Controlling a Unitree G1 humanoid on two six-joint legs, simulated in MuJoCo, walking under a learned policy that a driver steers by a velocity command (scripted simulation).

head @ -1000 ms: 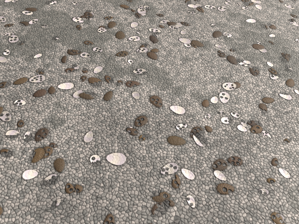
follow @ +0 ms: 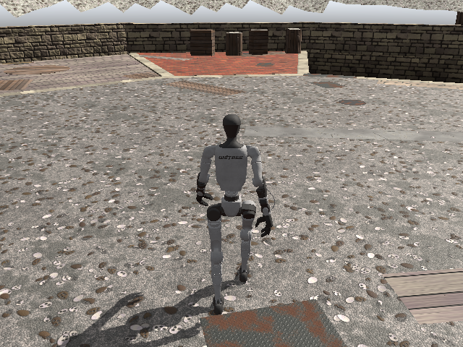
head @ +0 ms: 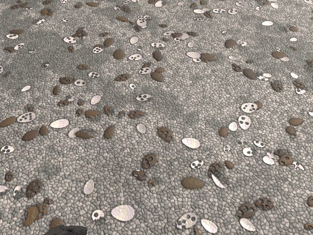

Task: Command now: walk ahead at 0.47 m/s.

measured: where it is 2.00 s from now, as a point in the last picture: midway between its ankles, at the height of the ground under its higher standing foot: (193, 118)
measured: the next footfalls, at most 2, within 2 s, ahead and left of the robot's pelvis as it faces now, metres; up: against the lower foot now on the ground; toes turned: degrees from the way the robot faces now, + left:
right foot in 0.04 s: +0.20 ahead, -0.08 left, +0.00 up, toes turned -4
left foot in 0.58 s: +0.51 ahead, +0.08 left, +0.00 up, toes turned +3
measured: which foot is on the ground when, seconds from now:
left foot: down 0.00-0.06, up 0.08-0.56, down 0.58-1.00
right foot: up 0.00-0.02, down 0.04-0.58, up 0.60-1.00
